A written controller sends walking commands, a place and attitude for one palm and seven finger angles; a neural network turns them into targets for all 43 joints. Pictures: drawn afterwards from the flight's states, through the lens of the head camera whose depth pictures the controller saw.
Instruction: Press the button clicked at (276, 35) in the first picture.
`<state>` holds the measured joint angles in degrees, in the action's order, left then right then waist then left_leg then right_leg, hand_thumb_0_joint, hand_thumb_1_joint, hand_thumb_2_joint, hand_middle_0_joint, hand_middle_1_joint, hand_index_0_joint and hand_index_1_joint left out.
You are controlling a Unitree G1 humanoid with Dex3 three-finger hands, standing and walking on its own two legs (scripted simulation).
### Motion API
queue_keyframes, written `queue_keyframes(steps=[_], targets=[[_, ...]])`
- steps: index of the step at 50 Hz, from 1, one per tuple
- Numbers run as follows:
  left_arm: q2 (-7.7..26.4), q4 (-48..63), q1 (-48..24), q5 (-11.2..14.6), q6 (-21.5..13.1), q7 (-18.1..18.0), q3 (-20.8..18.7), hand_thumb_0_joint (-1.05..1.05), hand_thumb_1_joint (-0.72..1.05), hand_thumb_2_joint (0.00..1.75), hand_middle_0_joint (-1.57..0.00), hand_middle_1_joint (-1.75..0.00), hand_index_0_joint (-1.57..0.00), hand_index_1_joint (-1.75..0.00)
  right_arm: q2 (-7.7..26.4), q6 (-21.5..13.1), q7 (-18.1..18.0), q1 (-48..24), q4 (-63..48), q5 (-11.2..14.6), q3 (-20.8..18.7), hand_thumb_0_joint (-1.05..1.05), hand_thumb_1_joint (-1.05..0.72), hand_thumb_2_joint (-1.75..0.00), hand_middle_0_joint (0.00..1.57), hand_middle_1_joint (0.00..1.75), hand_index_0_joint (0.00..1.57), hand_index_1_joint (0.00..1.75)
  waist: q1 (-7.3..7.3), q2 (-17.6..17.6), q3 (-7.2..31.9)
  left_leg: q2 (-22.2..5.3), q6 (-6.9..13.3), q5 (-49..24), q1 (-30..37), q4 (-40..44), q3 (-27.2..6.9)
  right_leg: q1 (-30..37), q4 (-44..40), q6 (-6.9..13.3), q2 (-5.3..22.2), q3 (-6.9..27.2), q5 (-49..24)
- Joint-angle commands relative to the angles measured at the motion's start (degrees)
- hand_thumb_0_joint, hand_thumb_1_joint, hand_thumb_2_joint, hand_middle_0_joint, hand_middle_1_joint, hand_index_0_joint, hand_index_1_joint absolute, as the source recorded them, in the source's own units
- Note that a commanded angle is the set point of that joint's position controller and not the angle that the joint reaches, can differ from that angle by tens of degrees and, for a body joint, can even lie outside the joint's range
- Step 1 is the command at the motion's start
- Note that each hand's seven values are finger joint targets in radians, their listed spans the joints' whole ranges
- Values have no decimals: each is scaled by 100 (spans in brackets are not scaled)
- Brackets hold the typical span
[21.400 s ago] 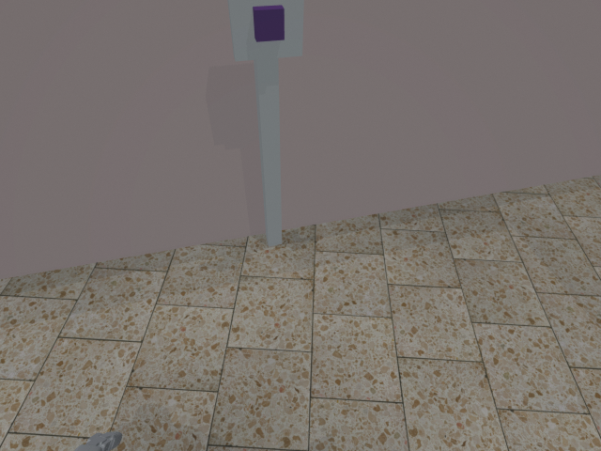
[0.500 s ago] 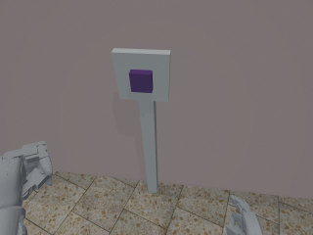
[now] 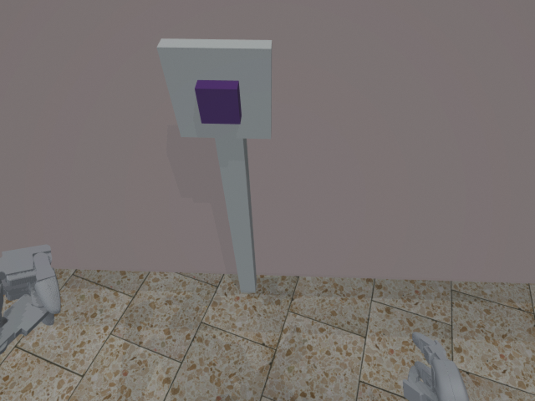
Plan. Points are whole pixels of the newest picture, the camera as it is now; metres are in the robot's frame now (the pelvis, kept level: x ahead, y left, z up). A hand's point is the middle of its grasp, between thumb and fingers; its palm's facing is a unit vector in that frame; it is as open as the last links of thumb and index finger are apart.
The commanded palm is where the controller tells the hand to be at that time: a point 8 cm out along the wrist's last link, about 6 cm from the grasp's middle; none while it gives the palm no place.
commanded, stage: step back with the hand held close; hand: left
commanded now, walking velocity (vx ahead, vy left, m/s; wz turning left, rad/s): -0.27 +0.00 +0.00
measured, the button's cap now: (219, 101) +0.56 +0.12 +0.14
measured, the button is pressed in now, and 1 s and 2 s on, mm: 0 0 0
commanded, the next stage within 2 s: stop stepping back and stand still in 0.92 s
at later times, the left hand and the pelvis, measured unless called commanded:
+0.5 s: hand (9, 383) +0.12 +0.23 +0.16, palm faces +0.38 -0.80 -0.47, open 3.1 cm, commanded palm +0.05 +0.28 +0.18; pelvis -0.07 -0.01 -0.01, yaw +2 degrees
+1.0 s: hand out of the picture +0.00 +0.18 +0.17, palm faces +0.29 -0.80 -0.53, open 3.1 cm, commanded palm -0.06 +0.22 +0.18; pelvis -0.20 -0.05 +0.00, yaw -1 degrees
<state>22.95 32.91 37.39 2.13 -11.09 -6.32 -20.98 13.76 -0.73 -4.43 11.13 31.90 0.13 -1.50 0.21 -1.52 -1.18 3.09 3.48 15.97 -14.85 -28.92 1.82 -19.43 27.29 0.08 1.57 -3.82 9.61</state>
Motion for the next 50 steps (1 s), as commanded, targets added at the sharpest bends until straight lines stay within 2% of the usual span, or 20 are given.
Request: queue_keyframes(steps=[1, 9, 14, 16, 19, 21, 22, 24, 26, 29, 31, 35, 37, 38, 40, 42, 44, 47, 48, 50], targets=[[763, 1130, 0, 26, -362, -177, -784, 0, 90, 90, -130, -150, -130, -150, 621, -306, -66, -597, -1030, 9, -215, 0, -90, -90, 20, 30, 20, 30, -122, -323, 954, -961, -268, -2225, -735, 705, -969, 1286, 667, 40, 177, 502, -1374], [655, 887, -556, -220, -472, -197, -717, 0, 90, 90, -130, -150, -130, -150, 657, -435, -98, -484, -1124, 23, -208, 0, -90, -90, 20, 30, 20, 30, -32, 88, 283, -1119, 286, 1257, -2755, 1041, -1093, 1842, 1201, -22, 125, 900, -683], [821, 1165, -749, -161, -562, -270, -711, 0, 90, 90, -130, -150, -130, -150, 491, -449, -4, -298, -1011, -15, -182, 0, -90, -90, 20, 30, 20, 30, 23, 1191, 518, -241, -112, 1085, -932, -1358, -499, -386, -1059, 612, 1323, 2344, 1583], [846, 1301, -720, -119, -601, -338, -708, 0, 90, 90, -130, -150, -130, -150, 403, -413, 2, -337, -934, -44, -126, 0, -90, -90, 20, 30, 20, 30, 8, 1263, 757, -244, -179, 951, -357, -1969, -449, -778, -1267, 762, 1563, 2149, 1555], [872, 1476, -414, -99, -632, -402, -809, 0, 90, 90, -130, -150, -130, -150, 448, -421, -65, -341, -934, -62, -77, 0, -90, -90, 20, 30, 20, 30, 50, 314, 860, -449, -123, 553, -183, -130, -593, -514, -268, 388, 992, 1305, 952], [922, 1822, -311, -148, -753, -411, -915, 0, 90, 90, -130, -150, -130, -150, 627, -528, -150, -483, -1041, -99, -116, 0, -90, -90, 20, 30, 20, 30, -10, -1780, 819, -1584, 280, 305, -1470, 1308, -2016, 387, 1839, -68, -123, 463, 524], [951, 1714, -318, -242, -784, -404, -999, 0, 90, 90, -130, -150, -130, -150, 478, -636, -130, -429, -988, -130, -147, 0, -90, -90, 20, 30, 20, 30, 15, -1918, 866, -2080, 509, 786, -2046, 1727, -2366, 627, 2948, -108, -283, 547, 1148], [891, 1678, -513, -261, -790, -435, -964, 0, 90, 90, -130, -150, -130, -150, 426, -739, -103, -340, -905, -149, -189, 0, -90, -90, 20, 30, 20, 30, 68, -1189, 485, -2240, 783, 891, -2338, 1757, -2343, 327, 3876, -91, -302, 835, 1424], [785, 1578, -395, -152, -796, -417, -877, 0, 90, 90, -130, -150, -130, -150, 433, -872, -113, -331, -809, -131, -224, 0, -90, -90, 20, 30, 20, 30, -44, -368, 489, -1913, 572, -1204, -1200, 1039, -1753, -154, 2642, -93, -236, 689, 1755], [505, 1292, -91, -78, -721, -320, -527, 0, 90, 90, -130, -150, -130, -150, 479, -1002, 27, -163, -533, -113, -225, 0, -90, -90, 20, 30, 20, 30, 12, -718, 849, -1660, 346, -2674, 293, 867, -1401, -412, 1354, -142, -331, 275, 1714], [477, 1363, -247, -67, -739, -260, -388, 0, 90, 90, -130, -150, -130, -150, 526, -1062, 94, -185, -394, -160, -175, 0, -90, -90, 20, 30, 20, 30, 17, -1255, 1061, -1640, 300, -3650, 820, 744, -1321, -276, 689, -141, -326, 237, 1428], [860, 1606, -84, 3, -763, -174, -667, 0, 90, 90, -130, -150, -130, -150, 578, -984, 174, -354, -396, -179, -173, 0, -90, -90, 20, 30, 20, 30, -126, -984, 1725, -1484, 143, -4050, 1182, 442, -1059, 473, -387, -104, -308, 268, 106], [1166, 1693, 57, 91, -788, -123, -974, 0, 90, 90, -130, -150, -130, -150, 511, -837, 166, -579, -598, -113, -129, 0, -90, -90, 20, 30, 20, 30, -159, -158, 1815, -1057, -107, -3244, 721, 77, -442, 921, -581, -69, 38, 410, -1789], [1388, 1657, 123, 128, -795, -146, -1199, 0, 90, 90, -130, -150, -130, -150, 380, -726, 143, -698, -739, -51, -93, 0, -90, -90, 20, 30, 20, 30, -149, 607, 1841, -751, -291, -2304, 383, -407, -37, 941, -575, 27, 578, 780, -2978], [1492, 1642, 173, 152, -720, -251, -1431, 0, 90, 90, -130, -150, -130, -150, 328, -626, 80, -922, -971, 185, -22, 0, -90, -90, 20, 30, 20, 30, -278, 1785, 1907, -65, -427, 964, -1390, -1879, -86, 1752, -237, -138, 1523, 1150, -6209], [1363, 1210, 673, 163, -511, -201, -1533, 0, 90, 90, -130, -150, -130, -150, 170, -578, 10, -989, -937, 129, 35, 0, -90, -90, 20, 30, 20, 30, -298, 1392, 1570, -243, -402, 964, -1862, -2113, -350, 1706, -149, 42, 1563, 1027, -5850], [1103, 1094, 443, 101, -398, -189, -1254, 0, 90, 90, -130, -150, -130, -150, 85, -474, -106, -996, -863, 47, 125, 0, -90, -90, 20, 30, 20, 30, -169, 896, 1206, -301, -498, 668, -1579, -1605, -4, 1423, -118, 416, 1312, 949, -5674], [782, 1030, 33, 50, -390, -162, -746, 0, 90, 90, -130, -150, -130, -150, 304, -395, -191, -758, -650, -12, 46, 0, -90, -90, 20, 30, 20, 30, 70, 356, 912, -222, -456, -1022, -446, 191, 86, 1100, 118, 159, 686, 570, -4846], [791, 1096, -59, 56, -402, -166, -627, 0, 90, 90, -130, -150, -130, -150, 421, -377, -198, -621, -626, 17, -23, 0, -90, -90, 20, 30, 20, 30, 92, 105, 1065, -498, -354, -2510, 68, 750, -64, 1021, 344, -85, 407, 392, -4109], [850, 1352, -149, 2, -448, -157, -453, 0, 90, 90, -130, -150, -130, -150, 589, -429, -119, -442, -674, 69, -235, 0, -90, -90, 20, 30, 20, 30, 5, -587, 1582, -1688, 145, -5603, 1498, 705, -1047, -90, 1213, -309, -96, 456, 36]])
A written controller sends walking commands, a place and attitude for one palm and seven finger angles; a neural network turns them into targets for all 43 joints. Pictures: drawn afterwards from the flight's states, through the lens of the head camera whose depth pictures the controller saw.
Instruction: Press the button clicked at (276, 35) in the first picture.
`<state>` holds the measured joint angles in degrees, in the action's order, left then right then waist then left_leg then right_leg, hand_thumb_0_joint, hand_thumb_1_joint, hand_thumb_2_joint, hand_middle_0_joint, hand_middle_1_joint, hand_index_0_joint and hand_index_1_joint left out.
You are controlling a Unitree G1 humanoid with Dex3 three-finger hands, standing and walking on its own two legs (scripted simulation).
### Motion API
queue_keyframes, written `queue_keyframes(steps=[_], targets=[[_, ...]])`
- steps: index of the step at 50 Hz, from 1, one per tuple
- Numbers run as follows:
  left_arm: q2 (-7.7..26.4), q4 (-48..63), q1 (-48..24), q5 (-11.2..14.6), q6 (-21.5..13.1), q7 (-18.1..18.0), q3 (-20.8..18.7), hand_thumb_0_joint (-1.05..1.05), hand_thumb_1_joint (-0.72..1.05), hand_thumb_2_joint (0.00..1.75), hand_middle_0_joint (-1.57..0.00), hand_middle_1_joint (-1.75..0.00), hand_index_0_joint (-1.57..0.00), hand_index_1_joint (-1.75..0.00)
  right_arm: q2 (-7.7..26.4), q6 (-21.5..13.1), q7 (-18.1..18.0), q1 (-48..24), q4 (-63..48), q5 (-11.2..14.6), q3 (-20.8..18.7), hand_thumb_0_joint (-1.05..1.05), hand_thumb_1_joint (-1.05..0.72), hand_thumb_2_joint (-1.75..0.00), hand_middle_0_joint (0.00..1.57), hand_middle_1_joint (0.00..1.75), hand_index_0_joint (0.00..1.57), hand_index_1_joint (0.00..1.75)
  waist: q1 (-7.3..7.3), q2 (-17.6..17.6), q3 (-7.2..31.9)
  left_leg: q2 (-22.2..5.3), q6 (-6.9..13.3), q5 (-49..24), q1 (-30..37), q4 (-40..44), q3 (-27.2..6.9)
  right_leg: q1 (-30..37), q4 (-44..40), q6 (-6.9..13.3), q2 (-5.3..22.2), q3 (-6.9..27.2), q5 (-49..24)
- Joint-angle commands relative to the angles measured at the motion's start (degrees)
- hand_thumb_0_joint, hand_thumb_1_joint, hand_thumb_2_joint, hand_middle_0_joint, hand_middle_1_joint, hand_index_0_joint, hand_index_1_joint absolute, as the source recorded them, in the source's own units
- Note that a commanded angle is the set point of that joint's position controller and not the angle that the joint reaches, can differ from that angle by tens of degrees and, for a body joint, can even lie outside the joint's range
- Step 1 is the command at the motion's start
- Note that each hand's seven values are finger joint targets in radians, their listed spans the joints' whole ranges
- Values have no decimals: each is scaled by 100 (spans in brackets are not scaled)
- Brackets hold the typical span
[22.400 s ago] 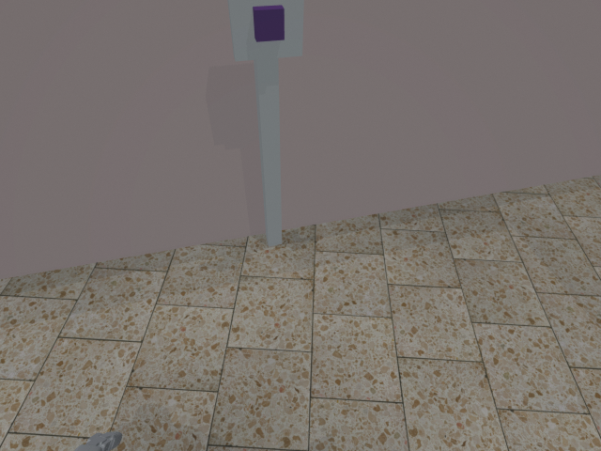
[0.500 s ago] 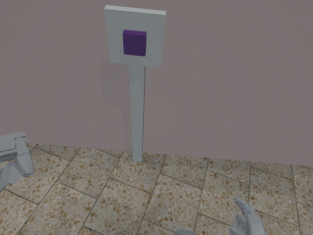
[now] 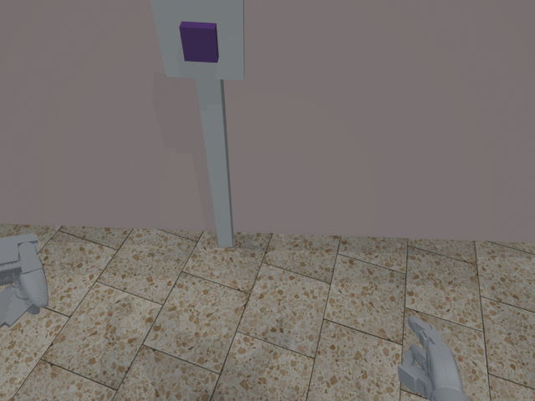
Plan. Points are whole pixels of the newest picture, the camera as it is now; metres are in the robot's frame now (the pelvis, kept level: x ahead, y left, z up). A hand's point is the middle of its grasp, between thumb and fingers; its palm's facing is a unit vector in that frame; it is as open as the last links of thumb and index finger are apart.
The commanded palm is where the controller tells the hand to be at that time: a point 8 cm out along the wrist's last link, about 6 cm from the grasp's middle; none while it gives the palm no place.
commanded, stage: stop stepping back and stand still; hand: left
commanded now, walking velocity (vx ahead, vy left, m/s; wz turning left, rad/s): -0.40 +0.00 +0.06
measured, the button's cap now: (200, 41) +0.76 +0.19 +0.14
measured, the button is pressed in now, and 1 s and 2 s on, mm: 0 0 0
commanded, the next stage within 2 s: let the arm hang, fingers relaxed in 1.12 s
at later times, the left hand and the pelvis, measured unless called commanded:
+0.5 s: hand out of the picture +0.02 +0.22 +0.17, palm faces +0.43 -0.83 -0.36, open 3.1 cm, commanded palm -0.06 +0.27 +0.18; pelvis -0.18 -0.02 -0.01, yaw +2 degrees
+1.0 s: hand out of the picture -0.07 +0.19 +0.18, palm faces +0.44 -0.78 -0.44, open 3.1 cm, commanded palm -0.13 +0.24 +0.18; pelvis -0.24 -0.05 +0.00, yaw +4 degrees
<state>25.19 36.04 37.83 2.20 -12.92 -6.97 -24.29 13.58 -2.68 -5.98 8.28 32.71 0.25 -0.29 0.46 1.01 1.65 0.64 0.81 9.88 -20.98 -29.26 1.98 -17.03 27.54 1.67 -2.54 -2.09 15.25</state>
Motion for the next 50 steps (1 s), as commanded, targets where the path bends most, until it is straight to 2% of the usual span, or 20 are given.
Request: queue_keyframes(steps=[1, 5, 9, 12, 15, 22, 24, 25, 26, 27, 32, 34, 35, 36, 38, 42, 45, 48, 49, 50], targets=[[553, 961, 54, 46, -354, -90, -126, 0, 90, 90, -130, -150, -130, -150, 623, -350, 136, 1, -765, 36, -391, 0, -90, -90, 20, 30, 20, 30, -76, -956, 1487, -1801, 669, -5152, 2454, 781, -1293, -746, 1704, -423, 212, 485, 1019], [945, 1953, -45, 7, -309, -216, -485, 0, 90, 90, -130, -150, -130, -150, 614, -595, 171, 54, -917, -63, -317, 0, -90, -90, 20, 30, 20, 30, -96, -1049, 1338, -1485, 738, -2250, 1204, 970, -1193, -78, 1651, -267, 279, 372, 1132], [771, 1189, 193, -57, -137, -321, -547, 0, 90, 90, -130, -150, -130, -150, 553, -578, 125, -238, -1050, 5, -204, 0, -90, -90, 20, 30, 20, 30, -28, -945, 146, -666, 173, 2587, -1289, 1375, -569, 1388, 65, -151, 234, -98, 935], [875, 767, -685, -55, -126, -343, -468, 0, 90, 90, -130, -150, -130, -150, 532, -374, 102, -335, -821, -77, -284, 0, -90, -90, 20, 30, 20, 30, -37, 1343, -554, -13, -237, 1544, -330, -3184, -519, -2019, -2531, 961, 2641, 3218, 3991], [637, 459, -1303, -100, -131, -250, -198, 0, 90, 90, -130, -150, -130, -150, 476, -380, 94, -102, -617, -146, -197, 0, -90, -90, 20, 30, 20, 30, 209, 999, -276, -274, -147, 990, -401, -3752, -355, -2038, -2017, 641, 2057, 1982, 3472], [491, 846, -1245, -219, -203, -398, 50, 0, 90, 90, -130, -150, -130, -150, 482, -704, -51, 184, -530, -185, -112, 0, -90, -90, 20, 30, 20, 30, 149, -175, 447, -99, 268, 1695, 1011, 685, 327, -529, -190, 197, 1259, 520, 2162], [546, 1265, -1143, -293, -339, -433, -133, 0, 90, 90, -130, -150, -130, -150, 628, -824, 5, 202, -699, -196, -177, 0, -90, -90, 20, 30, 20, 30, 121, -2468, -33, -1858, 1065, 3599, 871, 2099, -2560, -1714, 2926, -281, 142, -417, 1425], [798, 1174, -999, -326, -341, -412, -375, 0, 90, 90, -130, -150, -130, -150, 540, -862, 47, 142, -742, -159, -208, 0, -90, -90, 20, 30, 20, 30, 154, -1747, -191, -2305, 1401, 3342, 428, 2246, -3040, -1969, 3918, -272, 325, 30, 1150], [902, 836, -580, -330, -374, -348, -678, 0, 90, 90, -130, -150, -130, -150, 540, -866, 104, 3, -600, -153, -317, 0, -90, -90, 20, 30, 20, 30, -11, -1095, 150, -2069, 1342, 2410, 451, 1833, -2279, -1795, 4297, -297, 381, 96, 896], [772, 1101, -664, -244, -431, -326, -512, 0, 90, 90, -130, -150, -130, -150, 478, -866, 175, 34, -614, -124, -246, 0, -90, -90, 20, 30, 20, 30, 103, -1224, -203, -1955, 1314, 2742, 215, 1892, -2571, -2061, 4070, -257, 550, 163, 933], [509, 217, -360, -230, -421, -273, -338, 0, 90, 90, -130, -150, -130, -150, 573, -785, 80, 53, -498, -162, -256, 0, -90, -90, 20, 30, 20, 30, -88, -1546, -537, -1283, 602, 3179, -1716, 1645, -773, 872, 1681, -93, 213, -678, 1038], [640, 46, -546, -278, -323, -262, -386, 0, 90, 90, -130, -150, -130, -150, 478, -702, 52, -74, -507, -122, -276, 0, -90, -90, 20, 30, 20, 30, -292, -237, -358, -640, 273, 2795, -2403, -814, -39, 1764, 128, 144, 558, 88, 1674], [667, -181, -509, -259, -217, -247, -366, 0, 90, 90, -130, -150, -130, -150, 380, -661, 109, -130, -522, -55, -311, 0, -90, -90, 20, 30, 20, 30, -294, 1897, -458, -20, 122, 2262, -2745, -3171, 185, 1101, -1451, 649, 2007, 2813, 3164], [820, 195, -1050, -218, -281, -154, -367, 0, 90, 90, -130, -150, -130, -150, 657, -741, 100, -311, -539, -47, -389, 0, -90, -90, 20, 30, 20, 30, -129, 1908, -712, -44, 62, 1653, -2633, -4406, -510, 111, -2221, 733, 2653, 4174, 3061], [1232, 463, -1372, -188, -516, -37, -779, 0, 90, 90, -130, -150, -130, -150, 454, -781, 205, -25, -259, -229, -337, 0, -90, -90, 20, 30, 20, 30, 204, 1118, -75, -480, -182, 863, -1862, -4619, -501, -519, -2204, 1037, 2573, 3604, 3576], [586, 598, -939, -210, -501, -41, -217, 0, 90, 90, -130, -150, -130, -150, 350, -750, 80, 1, -258, -153, -257, 0, -90, -90, 20, 30, 20, 30, 90, 690, 160, -296, -33, 603, -562, -2819, 188, -947, -1889, 508, 1791, 1614, 2870], [623, 790, -840, -228, -450, -210, -250, 0, 90, 90, -130, -150, -130, -150, 295, -905, -53, 15, -316, -179, -217, 0, -90, -90, 20, 30, 20, 30, 35, 1089, 387, -216, 110, 990, 147, -993, 443, -325, -1563, 463, 1755, 1149, 2194], [512, 769, -706, -231, -410, -350, -273, 0, 90, 90, -130, -150, -130, -150, 349, -965, -113, 185, -395, -200, -209, 0, -90, -90, 20, 30, 20, 30, 31, 273, 329, -72, 229, 1231, 1137, 509, 526, -398, -947, 392, 1438, 1007, 2158], [421, 765, -791, -210, -445, -365, -216, 0, 90, 90, -130, -150, -130, -150, 429, -955, -125, 245, -451, -197, -217, 0, -90, -90, 20, 30, 20, 30, 96, -459, 189, -379, 356, 1655, 1325, 1020, 20, -631, -165, 251, 1136, 830, 1965], [227, 736, -710, -182, -475, -359, -118, 0, 90, 90, -130, -150, -130, -150, 592, -928, -118, 242, -542, -187, -275, 0, -90, -90, 20, 30, 20, 30, 87, -1699, 29, -1318, 700, 2364, 1483, 1677, -1478, -1243, 1257, -3, 522, 310, 1498]])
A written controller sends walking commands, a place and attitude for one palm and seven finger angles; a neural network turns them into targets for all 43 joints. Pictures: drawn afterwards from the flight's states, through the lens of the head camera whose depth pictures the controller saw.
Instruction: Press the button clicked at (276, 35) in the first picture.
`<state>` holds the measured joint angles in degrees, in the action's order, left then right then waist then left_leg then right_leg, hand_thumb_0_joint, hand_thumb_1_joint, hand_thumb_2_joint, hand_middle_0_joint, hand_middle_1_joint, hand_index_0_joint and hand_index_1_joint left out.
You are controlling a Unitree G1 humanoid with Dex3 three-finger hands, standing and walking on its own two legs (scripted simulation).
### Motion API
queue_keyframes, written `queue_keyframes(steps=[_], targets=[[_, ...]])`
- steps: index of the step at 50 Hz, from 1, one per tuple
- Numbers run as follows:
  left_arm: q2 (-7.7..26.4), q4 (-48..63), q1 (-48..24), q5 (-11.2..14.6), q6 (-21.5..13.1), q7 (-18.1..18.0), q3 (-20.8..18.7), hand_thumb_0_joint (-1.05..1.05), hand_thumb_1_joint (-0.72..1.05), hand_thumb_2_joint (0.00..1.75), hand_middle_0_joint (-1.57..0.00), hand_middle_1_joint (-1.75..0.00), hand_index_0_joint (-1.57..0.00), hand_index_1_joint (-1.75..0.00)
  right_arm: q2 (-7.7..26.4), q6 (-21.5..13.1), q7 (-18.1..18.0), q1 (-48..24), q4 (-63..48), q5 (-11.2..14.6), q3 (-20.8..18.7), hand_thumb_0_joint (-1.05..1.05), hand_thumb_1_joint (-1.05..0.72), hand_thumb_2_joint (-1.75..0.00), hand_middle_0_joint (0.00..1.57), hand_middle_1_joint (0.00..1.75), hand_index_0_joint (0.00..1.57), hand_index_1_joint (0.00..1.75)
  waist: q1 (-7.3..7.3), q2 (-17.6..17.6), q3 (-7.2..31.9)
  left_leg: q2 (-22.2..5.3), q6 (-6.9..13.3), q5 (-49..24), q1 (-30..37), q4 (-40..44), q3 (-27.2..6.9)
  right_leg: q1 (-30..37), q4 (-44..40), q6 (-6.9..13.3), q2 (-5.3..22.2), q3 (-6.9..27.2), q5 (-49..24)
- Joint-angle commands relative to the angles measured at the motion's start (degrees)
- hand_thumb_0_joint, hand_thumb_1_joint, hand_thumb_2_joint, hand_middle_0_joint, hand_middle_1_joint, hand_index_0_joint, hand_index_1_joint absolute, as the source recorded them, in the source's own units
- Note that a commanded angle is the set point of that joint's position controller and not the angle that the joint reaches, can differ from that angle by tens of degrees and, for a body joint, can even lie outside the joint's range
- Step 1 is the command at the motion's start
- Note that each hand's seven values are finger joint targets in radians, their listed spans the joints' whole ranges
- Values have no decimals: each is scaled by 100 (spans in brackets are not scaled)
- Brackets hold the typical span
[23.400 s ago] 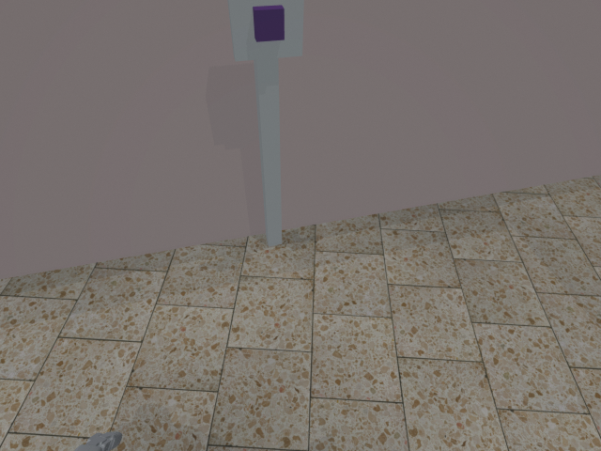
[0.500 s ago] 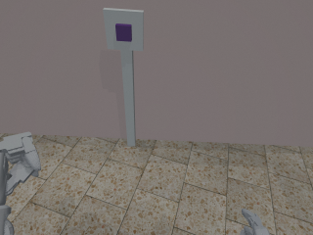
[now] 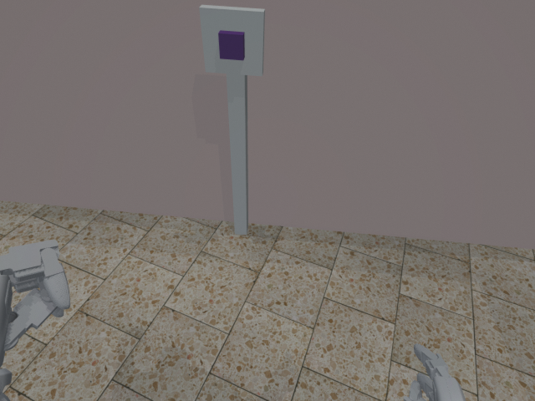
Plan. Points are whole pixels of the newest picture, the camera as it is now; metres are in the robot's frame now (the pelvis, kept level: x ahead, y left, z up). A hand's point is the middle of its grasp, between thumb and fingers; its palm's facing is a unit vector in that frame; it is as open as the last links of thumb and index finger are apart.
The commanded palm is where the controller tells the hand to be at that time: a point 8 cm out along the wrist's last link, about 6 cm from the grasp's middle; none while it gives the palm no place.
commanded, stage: stop stepping back and stand still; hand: left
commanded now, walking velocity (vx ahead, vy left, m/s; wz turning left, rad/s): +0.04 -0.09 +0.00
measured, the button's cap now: (232, 45) +1.01 +0.17 +0.14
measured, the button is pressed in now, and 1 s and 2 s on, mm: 0 0 0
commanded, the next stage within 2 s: let the arm hang, fingers relaxed in 0.12 s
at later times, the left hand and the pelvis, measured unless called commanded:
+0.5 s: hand out of the picture +0.07 +0.19 -0.17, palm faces +0.07 -0.97 -0.24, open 3.2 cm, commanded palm none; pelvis +0.00 +0.00 -0.02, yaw +3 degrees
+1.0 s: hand out of the picture +0.04 +0.21 -0.17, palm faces +0.04 -0.97 -0.24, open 7.0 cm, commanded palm none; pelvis +0.02 +0.02 +0.00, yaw +2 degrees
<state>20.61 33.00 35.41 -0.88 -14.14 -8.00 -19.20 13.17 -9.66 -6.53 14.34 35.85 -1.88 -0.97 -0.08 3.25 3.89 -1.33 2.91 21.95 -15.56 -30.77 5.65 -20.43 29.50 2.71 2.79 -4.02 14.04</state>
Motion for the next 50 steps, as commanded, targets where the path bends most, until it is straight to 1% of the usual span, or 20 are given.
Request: queue_keyframes(steps=[1, 3, 7, 9, 10, 11, 12, 13, 15, 18, 20, 21, 23, 24, 25, 26, 28, 34, 41, 50], targets=[[824, 1113, -786, 53, -373, -290, -721, 0, 90, 90, -130, -150, -130, -150, 523, -199, -8, -411, -859, 76, -162, 0, -90, -90, 20, 30, 20, 30, 177, -2212, -414, -1905, 811, 1271, 752, 2158, -2733, -1422, 2264, -300, -240, -27, 1618], [1068, 749, -754, 111, -338, -224, -1006, 0, 90, 90, -130, -150, -130, -150, 493, -161, 74, -438, -767, 154, -236, 0, -90, -90, 20, 30, 20, 30, 150, -1170, -455, -1864, 938, 300, 268, 1838, -2392, -1338, 2911, -337, -94, 223, 1321], [841, 669, -219, 99, -167, -145, -739, 0, 90, 90, -130, -150, -130, -150, 528, -28, 175, -581, -856, 188, -165, 0, -90, -90, 20, 30, 20, 30, 34, -1525, -581, -1221, 486, 445, -1134, 1348, -997, 612, 1050, -346, -154, -242, 751], [951, 777, -347, 77, -113, -146, -706, 0, 90, 90, -130, -150, -130, -150, 511, 59, 190, -728, -939, 163, -147, 0, -90, -90, 20, 30, 20, 30, -16, -834, -632, -800, 170, 1020, -1856, 414, -635, 1469, -79, -181, -46, 253, 1006], [1020, 817, -355, 66, -53, -138, -697, 0, 90, 90, -130, -150, -130, -150, 454, 105, 199, -748, -996, 166, -165, 0, -90, -90, 20, 30, 20, 30, -27, 306, -756, -146, -67, 896, -2017, -1020, -218, 1076, -1082, 212, 695, 1803, 1783], [200, -3625, -529, -406, 1024, 588, 1103, 0, 90, 90, -130, -150, -130, -150, 808, 189, 714, -792, -98, 78, -312, 0, -90, -90, 20, 30, 20, 30, 11, 939, -532, -147, -379, 1179, -2422, -2432, -301, 580, -872, 654, 2265, 2571, -1453], [384, -3871, -505, -265, 1304, 735, 973, 0, 90, 90, -126, -146, -126, -146, 443, 539, 732, -420, -267, 168, -196, 0, -90, -90, 20, 30, 20, 30, -50, 1066, -26, -246, -411, 1640, -1899, -2720, -612, 499, -789, 858, 2225, 2461, -1680], [306, -3847, -713, -260, 1340, 748, 1023, 0, 90, 90, -123, -142, -123, -142, 393, 650, 731, -194, -166, 193, -177, 0, -90, -90, 20, 30, 20, 30, 44, 985, 49, -219, -391, 1451, -1466, -2908, -572, 72, -993, 850, 1976, 2363, -163], [74, -4234, -1278, -255, 1346, 644, 1129, 0, 90, 90, -115, -134, -115, -134, 503, 810, 811, 69, -8, 102, -219, 0, -90, -90, 20, 30, 20, 30, 97, 1354, -92, -191, -327, 1072, -1728, -3118, -486, 359, -895, 875, 1589, 1746, 9], [135, -5232, -1669, -167, 1401, 672, 1323, 0, 90, 90, -104, -122, -104, -122, 324, 1005, 811, 13, 140, 46, -141, 0, -90, -90, 20, 30, 20, 30, 183, 1062, -325, 22, -322, 428, -811, -1744, -188, 137, -843, 666, 1121, 950, -872], [188, -5967, -1852, -93, 1428, 692, 1396, 0, 90, 90, -97, -114, -97, -114, 278, 1044, 792, 281, 464, 52, -116, 0, -90, -90, 20, 30, 20, 30, 281, 571, -412, 98, -329, -389, 6, -420, -107, -5, -612, 384, 881, 680, -483], [84, -6278, -1844, -43, 1428, 718, 1462, 0, 90, 90, -93, -110, -93, -110, 275, 1017, 770, 490, 645, 42, -90, 0, -90, -90, 20, 30, 20, 30, 324, 109, -339, 26, -290, -874, 512, 149, -298, -232, -370, 195, 745, 624, -44], [-280, -6771, -1696, 23, 1445, 760, 1598, 0, 90, 90, -86, -102, -86, -102, 785, 903, 671, 305, 779, -33, -114, 0, -90, -90, 20, 30, 20, 30, 102, -1731, -334, -1175, 252, -1114, 100, 1057, -1867, -162, 240, -283, 74, 190, 562], [-247, -7003, -1735, 13, 1447, 758, 1620, 0, 90, 90, -82, -98, -82, -98, 833, 935, 613, 17, 765, -54, -83, 0, -90, -90, 20, 30, 20, 30, -9, -1596, -446, -1284, 395, -603, -604, 1282, -1969, 558, 61, -295, 1, 212, 529], [-291, -7205, -1572, -32, 1415, 744, 1593, 0, 90, 90, -79, -94, -79, -94, 778, 964, 594, -140, 792, -66, -87, 0, -90, -90, 20, 30, 20, 30, -194, -951, -299, -1064, 236, -16, -1116, 1161, -1629, 1233, -290, -240, -1, 404, 396], [-261, -7534, -1565, -49, 1417, 733, 1533, 0, 90, 90, -75, -90, -75, -90, 547, 927, 590, -159, 969, -39, -62, 0, -90, -90, 20, 30, 20, 30, -176, -1391, -296, -594, -15, -94, -1071, 992, -1118, 1303, -456, -132, 183, 500, 213], [-100, -7976, -1628, 18, 1392, 737, 1584, 0, 90, 90, -68, -82, -68, -82, 325, 932, 574, 74, 1283, 20, 8, 0, -90, -90, 20, 30, 20, 30, -89, -1551, -235, -401, -188, -472, -524, 843, -771, 1146, -707, -6, 359, 681, 139], [-89, -8799, -1909, 26, 1323, 714, 1664, 0, 90, 90, -46, -58, -46, -58, 351, 959, 543, 537, 1930, 72, -33, 0, -90, -90, 20, 30, 20, 30, 58, -313, -464, -456, -193, -967, 190, 973, -695, 876, -1173, -5, 444, 507, 66], [-186, -9353, -1914, 26, 1325, 663, 1698, 0, 90, 90, -20, -30, -20, -30, 293, 945, 523, 527, 2362, 81, -28, 0, -90, -90, 20, 30, 20, 30, 27, -410, -679, -506, -182, -1106, 258, 1230, -700, 936, -1148, -46, 406, 409, -138], [-260, -9595, -2021, 6, 1338, 627, 1694, 0, 90, 90, -20, -30, -20, -30, 253, 939, 511, 408, 2614, 79, -39, 0, -90, -90, 20, 30, 20, 30, 8, -374, -835, -525, -190, -1224, 312, 1367, -677, 926, -1075, -94, 385, 394, -308]])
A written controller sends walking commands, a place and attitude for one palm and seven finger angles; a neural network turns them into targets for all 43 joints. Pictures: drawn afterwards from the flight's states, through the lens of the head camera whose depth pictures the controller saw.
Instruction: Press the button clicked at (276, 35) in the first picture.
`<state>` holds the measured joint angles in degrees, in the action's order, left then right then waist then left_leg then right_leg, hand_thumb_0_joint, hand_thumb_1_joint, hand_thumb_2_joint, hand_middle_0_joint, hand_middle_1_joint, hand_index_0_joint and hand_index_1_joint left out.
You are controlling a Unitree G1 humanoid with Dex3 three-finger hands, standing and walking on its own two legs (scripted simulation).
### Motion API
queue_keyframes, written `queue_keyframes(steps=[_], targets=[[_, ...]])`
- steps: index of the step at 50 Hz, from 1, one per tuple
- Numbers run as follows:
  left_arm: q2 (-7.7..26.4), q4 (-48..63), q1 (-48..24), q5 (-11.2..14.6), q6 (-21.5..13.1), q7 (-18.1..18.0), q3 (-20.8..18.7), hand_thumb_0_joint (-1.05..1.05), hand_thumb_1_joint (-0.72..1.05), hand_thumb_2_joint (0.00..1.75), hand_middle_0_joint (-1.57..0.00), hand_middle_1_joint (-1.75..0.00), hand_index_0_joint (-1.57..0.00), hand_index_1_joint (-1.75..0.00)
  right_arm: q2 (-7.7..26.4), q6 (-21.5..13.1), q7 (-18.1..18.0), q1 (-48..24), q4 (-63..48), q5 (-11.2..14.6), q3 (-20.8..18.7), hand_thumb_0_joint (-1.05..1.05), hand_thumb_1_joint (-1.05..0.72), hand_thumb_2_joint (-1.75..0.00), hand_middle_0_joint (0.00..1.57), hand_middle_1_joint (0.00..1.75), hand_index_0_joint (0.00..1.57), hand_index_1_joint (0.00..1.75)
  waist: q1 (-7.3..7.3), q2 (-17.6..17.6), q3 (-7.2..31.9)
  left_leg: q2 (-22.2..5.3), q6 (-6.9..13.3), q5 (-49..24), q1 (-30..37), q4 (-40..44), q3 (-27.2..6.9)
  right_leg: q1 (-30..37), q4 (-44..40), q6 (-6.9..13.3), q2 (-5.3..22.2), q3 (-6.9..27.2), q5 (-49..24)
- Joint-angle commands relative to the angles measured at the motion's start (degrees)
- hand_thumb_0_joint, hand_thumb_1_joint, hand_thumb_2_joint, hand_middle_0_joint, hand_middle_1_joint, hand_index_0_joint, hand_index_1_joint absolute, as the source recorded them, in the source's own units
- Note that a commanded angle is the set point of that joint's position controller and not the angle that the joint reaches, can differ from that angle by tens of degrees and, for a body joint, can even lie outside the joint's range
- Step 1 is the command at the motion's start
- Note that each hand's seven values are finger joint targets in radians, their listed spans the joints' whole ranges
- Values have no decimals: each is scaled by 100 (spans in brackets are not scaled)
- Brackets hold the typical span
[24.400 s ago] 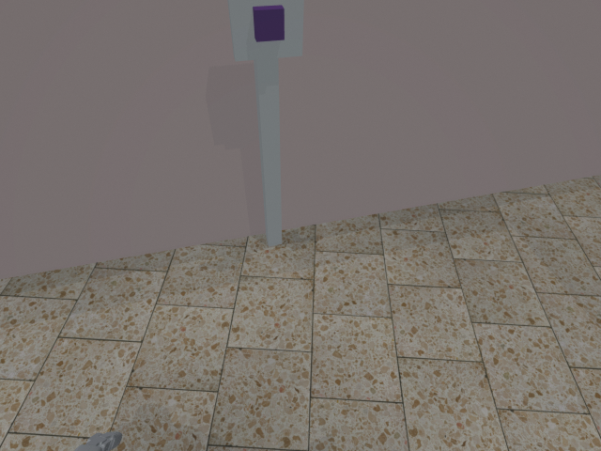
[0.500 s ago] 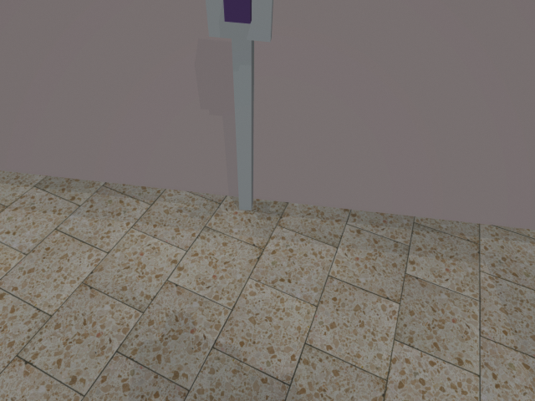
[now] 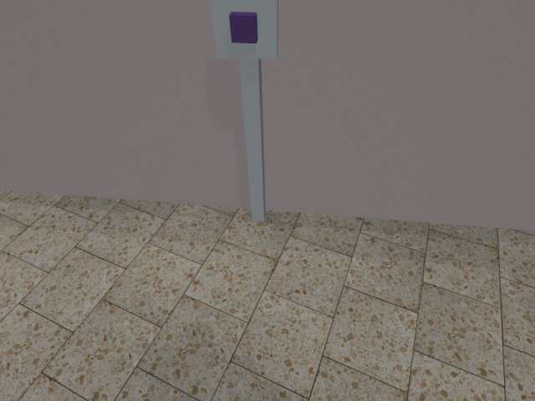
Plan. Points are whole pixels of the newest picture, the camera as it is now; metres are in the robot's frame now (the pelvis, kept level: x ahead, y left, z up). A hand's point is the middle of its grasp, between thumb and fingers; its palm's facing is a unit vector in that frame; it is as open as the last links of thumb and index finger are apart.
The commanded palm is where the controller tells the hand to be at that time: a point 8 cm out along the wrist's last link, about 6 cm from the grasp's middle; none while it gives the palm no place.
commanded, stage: let the arm hang, fingers relaxed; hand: left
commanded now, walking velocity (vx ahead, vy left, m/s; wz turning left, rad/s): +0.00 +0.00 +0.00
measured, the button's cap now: (244, 27) +0.99 +0.12 +0.14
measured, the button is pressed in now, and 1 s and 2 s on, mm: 0 0 0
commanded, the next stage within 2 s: stand and wait in 0.32 s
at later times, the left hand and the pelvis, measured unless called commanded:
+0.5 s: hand out of the picture +0.04 +0.20 -0.17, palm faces +0.00 -0.97 -0.25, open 7.4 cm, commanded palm none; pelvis +0.01 +0.00 +0.00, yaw -1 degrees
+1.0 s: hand out of the picture +0.09 +0.23 -0.15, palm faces -0.02 -0.95 -0.32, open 7.4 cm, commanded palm none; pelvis +0.02 -0.01 +0.00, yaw +0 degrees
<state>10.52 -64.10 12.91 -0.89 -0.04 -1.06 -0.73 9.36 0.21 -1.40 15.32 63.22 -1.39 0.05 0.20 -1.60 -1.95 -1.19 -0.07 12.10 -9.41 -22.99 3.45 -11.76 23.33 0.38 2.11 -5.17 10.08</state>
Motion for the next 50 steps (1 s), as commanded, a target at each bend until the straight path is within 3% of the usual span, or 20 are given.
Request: queue_keyframes(steps=[1, 13, 25, 34, 36, 42, 50], targets=[[735, 108, 202, 9, -75, -66, -154, 0, 90, 90, -20, -30, -20, -30, 599, -53, -3, 308, -98, 22, -141, 0, -90, -90, 20, 30, 20, 30, -14, 153, -224, -534, 108, -245, -303, 588, -454, 86, -467, 137, 468, 515, 78], [878, 112, 17, 8, -125, -62, -221, 0, 90, 90, -20, -30, -20, -30, 729, -77, -7, 176, -19, 19, -189, 0, -90, -90, 20, 30, 20, 30, 3, 92, -118, -524, 92, -336, -154, 587, -402, 186, -552, 170, 502, 598, -39], [1160, 132, -154, 9, -188, -50, -262, 0, 90, 90, -20, -30, -20, -30, 1084, -90, -10, -85, -66, 39, -269, 0, -90, -90, 20, 30, 20, 30, 32, 86, 37, -580, 95, -547, 95, 543, -418, 251, -632, 210, 534, 652, -380], [1401, 144, -396, 8, -194, -16, -273, 0, 90, 90, -20, -30, -20, -30, 1349, -95, 21, -358, -103, 27, -273, 0, -90, -90, 20, 30, 20, 30, 32, 84, 16, -612, 90, -385, 105, 680, -463, 286, -778, 203, 555, 704, -115], [1460, 163, -473, 3, -205, -14, -281, 0, 90, 90, -20, -30, -20, -30, 1426, -101, 26, -399, -122, 27, -278, 0, -90, -90, 20, 30, 20, 30, 46, 211, 75, -634, 95, -480, 159, 682, -480, 312, -770, 201, 565, 687, -223], [1613, 187, -615, 11, -228, -2, -275, 0, 90, 90, -20, -30, -20, -30, 1618, -122, 37, -624, -151, 29, -281, 0, -90, -90, 20, 30, 20, 30, 34, 56, 220, -661, 87, -717, 277, 711, -502, 439, -734, 201, 593, 711, -633], [1766, 230, -764, 4, -237, 6, -277, 0, 90, 90, -20, -30, -20, -30, 1805, -124, 54, -804, -195, 36, -284, 0, -90, -90, 20, 30, 20, 30, 35, 100, 236, -681, 74, -793, 333, 764, -514, 480, -780, 186, 601, 717, -732]])
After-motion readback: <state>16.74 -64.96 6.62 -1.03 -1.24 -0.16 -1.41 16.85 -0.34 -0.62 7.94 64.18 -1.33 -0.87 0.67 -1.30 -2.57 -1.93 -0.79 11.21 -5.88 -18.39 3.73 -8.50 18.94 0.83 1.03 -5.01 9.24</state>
